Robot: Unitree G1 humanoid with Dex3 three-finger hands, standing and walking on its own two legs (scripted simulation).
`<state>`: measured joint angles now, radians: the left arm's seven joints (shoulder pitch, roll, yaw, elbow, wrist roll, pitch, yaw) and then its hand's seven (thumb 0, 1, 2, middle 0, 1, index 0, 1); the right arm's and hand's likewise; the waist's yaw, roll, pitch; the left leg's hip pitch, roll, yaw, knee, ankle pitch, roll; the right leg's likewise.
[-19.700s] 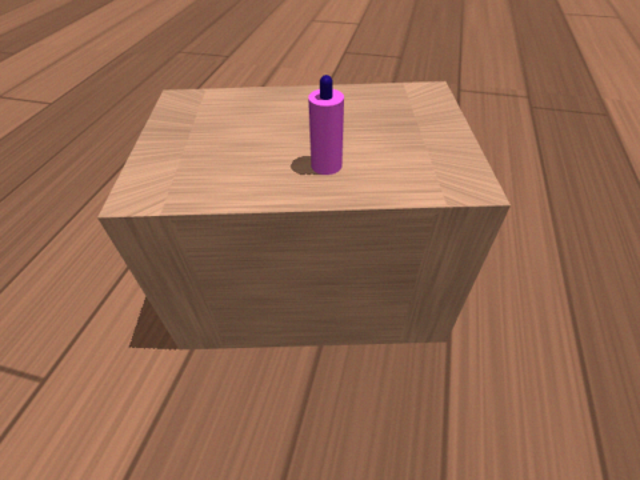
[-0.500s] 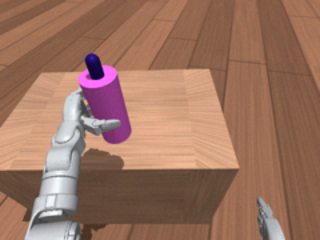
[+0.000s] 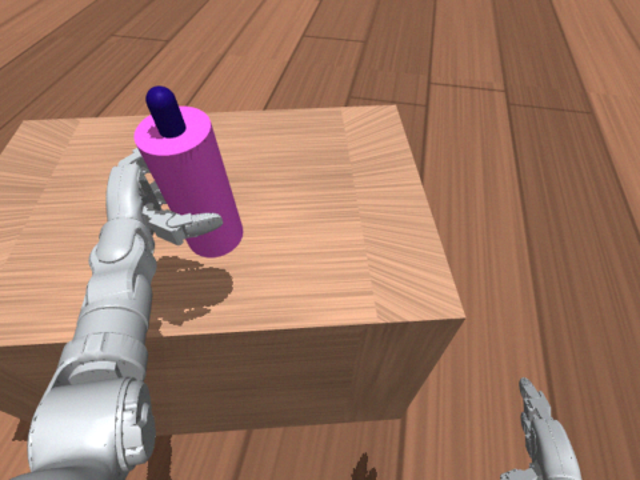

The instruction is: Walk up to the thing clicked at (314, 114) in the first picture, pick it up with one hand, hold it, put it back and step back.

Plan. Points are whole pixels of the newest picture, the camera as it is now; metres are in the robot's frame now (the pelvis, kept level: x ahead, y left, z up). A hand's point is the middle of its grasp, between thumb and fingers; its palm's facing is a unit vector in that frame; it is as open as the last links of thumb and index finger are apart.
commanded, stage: crouch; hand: left
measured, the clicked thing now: (192, 176) +0.45 +0.13 +0.15
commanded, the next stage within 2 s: lower in 0.42 s
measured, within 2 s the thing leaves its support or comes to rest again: rests again in 1.88 s
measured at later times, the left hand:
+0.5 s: hand (188, 189) +0.50 +0.16 +0.09, palm faces +0.05 -1.00 +0.03, open 11.1 cm
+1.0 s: hand (199, 208) +0.51 +0.16 +0.04, palm faces +0.06 -1.00 +0.03, open 11.1 cm
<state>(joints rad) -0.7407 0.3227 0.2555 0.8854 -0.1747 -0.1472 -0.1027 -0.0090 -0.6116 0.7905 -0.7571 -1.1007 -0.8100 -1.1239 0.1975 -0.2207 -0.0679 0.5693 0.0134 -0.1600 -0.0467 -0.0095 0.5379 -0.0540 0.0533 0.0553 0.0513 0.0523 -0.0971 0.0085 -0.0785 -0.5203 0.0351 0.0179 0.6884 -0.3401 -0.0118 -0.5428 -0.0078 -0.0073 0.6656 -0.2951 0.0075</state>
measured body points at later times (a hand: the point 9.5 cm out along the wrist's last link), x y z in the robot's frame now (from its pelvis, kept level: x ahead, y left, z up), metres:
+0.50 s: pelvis +0.00 +0.01 -0.02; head +0.08 +0.02 +0.42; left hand +0.49 +0.21 +0.09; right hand +0.15 -0.27 -0.07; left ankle +0.00 +0.13 -0.72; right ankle +0.02 -0.13 -0.72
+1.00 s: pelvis -0.02 +0.01 -0.05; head +0.10 +0.03 +0.38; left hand +0.50 +0.21 +0.04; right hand +0.13 -0.27 -0.08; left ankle +0.00 +0.13 -0.72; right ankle +0.02 -0.13 -0.72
